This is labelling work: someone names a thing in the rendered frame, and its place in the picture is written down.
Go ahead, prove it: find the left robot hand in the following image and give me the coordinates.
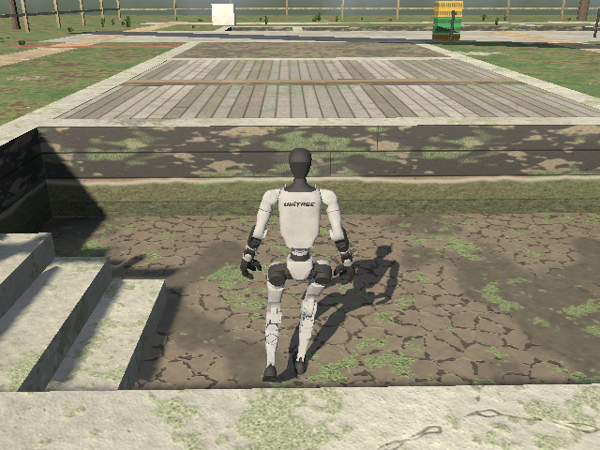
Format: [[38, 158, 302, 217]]
[[240, 259, 262, 279]]

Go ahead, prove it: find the robot left upper arm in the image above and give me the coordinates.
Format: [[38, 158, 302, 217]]
[[252, 188, 280, 240]]

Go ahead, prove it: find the left robot thigh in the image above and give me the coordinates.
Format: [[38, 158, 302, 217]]
[[267, 262, 287, 324]]

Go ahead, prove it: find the right robot hand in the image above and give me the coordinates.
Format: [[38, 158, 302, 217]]
[[334, 264, 355, 285]]

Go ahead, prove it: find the robot right upper arm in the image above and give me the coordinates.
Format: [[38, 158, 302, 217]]
[[320, 188, 345, 242]]

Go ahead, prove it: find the humanoid robot head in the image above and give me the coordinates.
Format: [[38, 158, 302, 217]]
[[284, 148, 316, 192]]

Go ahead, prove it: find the robot left forearm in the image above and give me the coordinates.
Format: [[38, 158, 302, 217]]
[[243, 225, 262, 262]]

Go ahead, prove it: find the robot right forearm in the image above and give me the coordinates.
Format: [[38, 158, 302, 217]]
[[335, 227, 353, 266]]

